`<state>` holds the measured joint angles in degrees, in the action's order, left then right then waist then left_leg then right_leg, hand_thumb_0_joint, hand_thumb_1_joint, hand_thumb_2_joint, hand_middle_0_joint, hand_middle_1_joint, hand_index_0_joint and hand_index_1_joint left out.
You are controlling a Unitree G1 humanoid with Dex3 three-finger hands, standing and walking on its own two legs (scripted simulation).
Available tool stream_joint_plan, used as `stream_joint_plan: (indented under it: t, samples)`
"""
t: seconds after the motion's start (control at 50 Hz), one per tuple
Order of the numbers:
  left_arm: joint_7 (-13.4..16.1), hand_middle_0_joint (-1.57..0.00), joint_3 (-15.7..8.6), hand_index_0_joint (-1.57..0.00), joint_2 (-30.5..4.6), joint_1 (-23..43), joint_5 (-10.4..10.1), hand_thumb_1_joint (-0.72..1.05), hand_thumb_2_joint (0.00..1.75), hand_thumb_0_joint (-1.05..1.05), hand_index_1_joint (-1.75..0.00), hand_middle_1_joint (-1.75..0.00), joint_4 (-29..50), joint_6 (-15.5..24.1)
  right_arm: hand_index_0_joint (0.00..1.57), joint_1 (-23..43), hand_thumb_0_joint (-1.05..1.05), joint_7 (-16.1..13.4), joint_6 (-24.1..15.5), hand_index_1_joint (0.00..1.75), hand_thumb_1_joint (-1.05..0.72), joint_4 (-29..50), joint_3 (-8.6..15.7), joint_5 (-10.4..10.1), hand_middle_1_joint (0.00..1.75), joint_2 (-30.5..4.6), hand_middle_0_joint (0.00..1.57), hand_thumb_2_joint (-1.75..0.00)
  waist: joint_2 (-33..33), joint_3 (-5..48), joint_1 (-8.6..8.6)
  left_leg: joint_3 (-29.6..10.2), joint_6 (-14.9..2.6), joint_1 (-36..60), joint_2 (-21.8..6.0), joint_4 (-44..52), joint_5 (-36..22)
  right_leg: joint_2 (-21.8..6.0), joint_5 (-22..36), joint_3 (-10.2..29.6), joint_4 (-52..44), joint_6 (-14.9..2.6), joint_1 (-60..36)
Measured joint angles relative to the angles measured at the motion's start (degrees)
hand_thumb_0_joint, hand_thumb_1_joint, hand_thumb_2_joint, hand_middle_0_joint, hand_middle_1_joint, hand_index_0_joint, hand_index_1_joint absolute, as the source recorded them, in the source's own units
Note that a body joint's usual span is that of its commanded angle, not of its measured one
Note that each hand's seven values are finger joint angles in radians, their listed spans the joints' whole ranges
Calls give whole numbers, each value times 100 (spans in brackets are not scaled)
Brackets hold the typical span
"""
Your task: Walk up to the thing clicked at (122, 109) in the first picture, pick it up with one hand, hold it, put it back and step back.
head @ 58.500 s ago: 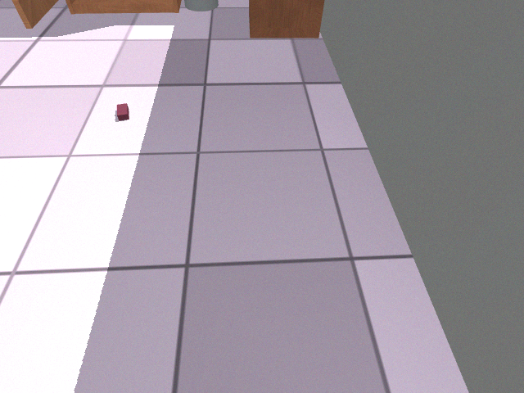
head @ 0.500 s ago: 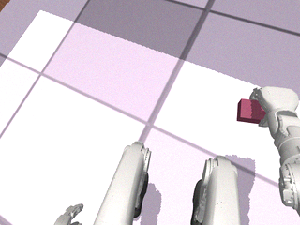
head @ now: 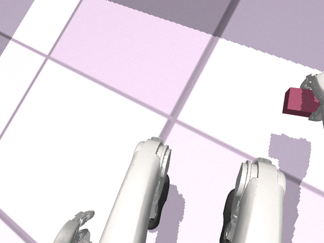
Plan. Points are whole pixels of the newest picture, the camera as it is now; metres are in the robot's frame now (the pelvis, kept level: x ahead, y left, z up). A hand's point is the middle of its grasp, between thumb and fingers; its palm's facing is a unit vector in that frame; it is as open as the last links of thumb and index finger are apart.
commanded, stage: crouch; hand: right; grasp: from above
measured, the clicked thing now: (311, 104) +0.48 -0.28 -0.21
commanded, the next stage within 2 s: lower in 0.40 s
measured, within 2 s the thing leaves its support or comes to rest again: rests again in 1.72 s
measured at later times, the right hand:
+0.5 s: hand (312, 103) +0.49 -0.29 -0.22, palm faces -0.46 +0.03 -0.89, open 8.8 cm
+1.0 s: hand (302, 109) +0.49 -0.29 -0.28, palm faces -0.46 +0.05 -0.89, open 8.8 cm
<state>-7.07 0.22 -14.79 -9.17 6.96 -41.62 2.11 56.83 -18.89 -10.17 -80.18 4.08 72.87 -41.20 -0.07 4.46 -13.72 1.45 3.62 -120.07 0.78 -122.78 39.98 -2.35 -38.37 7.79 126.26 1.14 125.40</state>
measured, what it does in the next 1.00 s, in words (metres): lowers itself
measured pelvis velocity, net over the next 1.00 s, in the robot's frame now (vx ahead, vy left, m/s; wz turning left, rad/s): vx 0.00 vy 0.00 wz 0.07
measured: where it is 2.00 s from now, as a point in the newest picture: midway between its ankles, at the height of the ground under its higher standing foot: (190, 219)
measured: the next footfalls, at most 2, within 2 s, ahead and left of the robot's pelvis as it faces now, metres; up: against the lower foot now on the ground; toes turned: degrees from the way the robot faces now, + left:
none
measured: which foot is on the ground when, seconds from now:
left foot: down 0.00-1.00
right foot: down 0.00-1.00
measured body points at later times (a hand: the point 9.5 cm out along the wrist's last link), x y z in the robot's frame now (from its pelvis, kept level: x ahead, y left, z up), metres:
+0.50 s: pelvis -0.01 +0.00 -0.06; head +0.25 -0.07 +0.31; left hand +0.02 +0.27 -0.15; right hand +0.51 -0.29 -0.17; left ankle +0.09 +0.14 -0.36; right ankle +0.08 -0.13 -0.36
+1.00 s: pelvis +0.00 +0.00 -0.08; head +0.27 -0.08 +0.27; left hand +0.03 +0.28 -0.16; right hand +0.51 -0.29 -0.23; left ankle +0.09 +0.14 -0.36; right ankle +0.08 -0.13 -0.36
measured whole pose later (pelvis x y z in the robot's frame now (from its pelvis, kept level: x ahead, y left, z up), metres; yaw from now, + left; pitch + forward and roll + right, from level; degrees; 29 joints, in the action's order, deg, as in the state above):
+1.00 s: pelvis +0.00 +0.00 -0.08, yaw +4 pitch +33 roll +11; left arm -8.6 7.6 -15.8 -7.1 10.7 -40.6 2.4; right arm 60.0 -24.9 -14.0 -88.1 7.4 76.9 -51.5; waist -3.7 -2.6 -18.0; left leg 3.9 4.1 -129.6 2.4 -135.8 40.4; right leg -1.2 -39.3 12.7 141.6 2.1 136.5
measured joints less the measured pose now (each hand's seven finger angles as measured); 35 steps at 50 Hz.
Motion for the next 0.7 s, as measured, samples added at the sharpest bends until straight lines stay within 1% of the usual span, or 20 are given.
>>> stream_joint_plan:
  t: [0.06, 0.14, 0.22, 0.3, 0.42, 0.5, 0.58, 0.7]
  samples:
    - [-24, -20, 50, -21, 2, -63, 8, 90, 91, 0, -30, -30, -14, -37, 83, 43, 0, 14, -83, 33, -23, -64, 45, 63, 39, -89, 79, -23, -8, -48, -46, 8, -19, -139, 6, -159, -14, 19, 24, 28, 164, 9, 154]
    - [-40, -20, 144, -21, 5, -91, 48, 90, 91, 1, -30, -30, -50, -65, 83, 135, 0, -59, -166, 33, -23, -252, 67, 143, 39, -229, 79, -23, -20, -139, -112, 23, 4, -303, 26, -357, -44, 34, 57, 76, 381, 9, 336]
    - [-41, -20, 232, -21, 19, -108, 86, 90, 91, 1, -30, -30, -72, -51, 83, 209, 0, -129, -212, 32, -24, -361, 161, 211, 38, -342, 79, -23, -47, -220, -161, 41, 21, -455, 55, -527, -84, 41, 91, 124, 573, 12, 501]
    - [-38, -20, 325, -21, 26, -95, 122, 90, 90, 1, -30, -30, -96, -30, 83, 327, 0, -202, -214, 33, -24, -529, 159, 248, 39, -463, 79, -23, -67, -266, -220, 54, 14, -583, 75, -672, -105, 50, 110, 161, 736, 12, 641]
    - [-34, -20, 438, -21, 18, -61, 156, 90, 90, 0, -30, -30, -79, -6, 83, 440, 0, -215, -167, 33, -24, -644, 149, 248, 39, -597, 79, -21, -65, -318, -274, 80, 19, -719, 94, -826, -97, 66, 100, 214, 923, 10, 806]
    - [-52, -20, 496, -21, 11, -45, 155, 90, 90, 0, -30, -30, -43, -11, 84, 441, 0, -167, -137, 32, -24, -627, 117, 227, 38, -637, 80, -21, -75, -349, -285, 88, 11, -761, 96, -900, -60, 75, 64, 232, 1001, 21, 853]
    - [-68, -20, 540, -21, -1, -9, 158, 91, 90, 0, -30, -30, -4, -26, 84, 401, 0, -126, -126, 32, -23, -584, 123, 176, 38, -660, 80, -21, -94, -399, -274, 107, 39, -765, 103, -941, -23, 76, 18, 264, 1058, 30, 863]
    - [-86, -20, 618, -21, -43, 84, 193, 91, 91, 0, -30, -30, 31, -31, 85, 372, 0, -121, -243, 32, -21, -662, 106, 155, 38, -760, 81, -25, -167, -480, -298, 153, 55, -802, 121, -1031, 18, 82, -43, 335, 1183, 53, 914]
